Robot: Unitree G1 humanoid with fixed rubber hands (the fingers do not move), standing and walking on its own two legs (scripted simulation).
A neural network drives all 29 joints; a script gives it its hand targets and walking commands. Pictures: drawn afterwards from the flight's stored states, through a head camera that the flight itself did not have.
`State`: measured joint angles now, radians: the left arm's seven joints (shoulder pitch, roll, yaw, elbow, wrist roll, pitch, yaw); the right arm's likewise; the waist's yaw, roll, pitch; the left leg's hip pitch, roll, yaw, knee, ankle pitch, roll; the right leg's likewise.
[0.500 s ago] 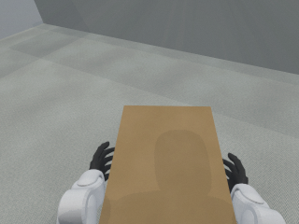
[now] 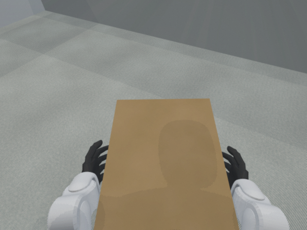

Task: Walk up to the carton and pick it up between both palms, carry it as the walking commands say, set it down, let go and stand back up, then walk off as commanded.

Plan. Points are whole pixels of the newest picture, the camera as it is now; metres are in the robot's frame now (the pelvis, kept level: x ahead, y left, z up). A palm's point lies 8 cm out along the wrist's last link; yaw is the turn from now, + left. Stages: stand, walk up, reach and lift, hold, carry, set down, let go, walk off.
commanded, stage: carry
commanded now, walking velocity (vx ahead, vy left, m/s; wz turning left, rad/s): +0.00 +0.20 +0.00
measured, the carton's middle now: (163, 175) +0.27 -0.02 +0.02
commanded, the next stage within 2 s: none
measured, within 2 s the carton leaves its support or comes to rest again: neither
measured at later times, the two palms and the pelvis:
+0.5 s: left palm (61, 118) +0.43 +0.28 +0.06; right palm (167, 120) +0.43 -0.04 +0.05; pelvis +0.20 +0.12 -0.02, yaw +0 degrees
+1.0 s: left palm (45, 80) +0.62 +0.40 +0.06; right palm (131, 85) +0.60 +0.08 +0.04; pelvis +0.38 +0.26 -0.03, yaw +0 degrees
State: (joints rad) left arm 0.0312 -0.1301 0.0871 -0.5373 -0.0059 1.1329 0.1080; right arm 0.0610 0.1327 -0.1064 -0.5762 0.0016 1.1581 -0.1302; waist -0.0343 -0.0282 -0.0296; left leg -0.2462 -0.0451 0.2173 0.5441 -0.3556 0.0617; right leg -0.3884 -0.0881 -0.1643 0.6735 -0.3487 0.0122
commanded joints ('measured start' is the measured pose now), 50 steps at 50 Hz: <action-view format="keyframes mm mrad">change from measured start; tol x64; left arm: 1 -347 -777 -650 -155 -200 -28 -124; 50 -241 -751 -612 -47 -180 -36 -119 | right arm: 1 -497 846 845 -184 312 -27 138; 50 -499 726 803 -191 280 -52 131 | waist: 1 41 -242 -377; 37 26 468 -443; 50 83 -177 -353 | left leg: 1 -364 56 -110 270 -43 -86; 8 -210 55 -85 -31 117 -73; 13 480 321 -331 67 1694 115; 24 162 143 -105 230 1637 -165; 26 -435 -17 -126 845 21 -209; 30 -644 178 -397 694 -363 -115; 37 385 343 -468 47 1584 116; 50 -216 109 -106 544 902 -172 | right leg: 1 714 -371 388 -206 1331 -140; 9 479 -230 57 -4 1160 -46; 14 -249 40 8 369 -312 25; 23 -73 100 -117 68 3 -16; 27 637 -461 535 -107 1478 -387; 34 382 -228 19 261 1143 -27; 38 -200 42 86 613 -379 43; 47 -163 33 2 132 -88 -3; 50 489 -195 196 -146 897 -171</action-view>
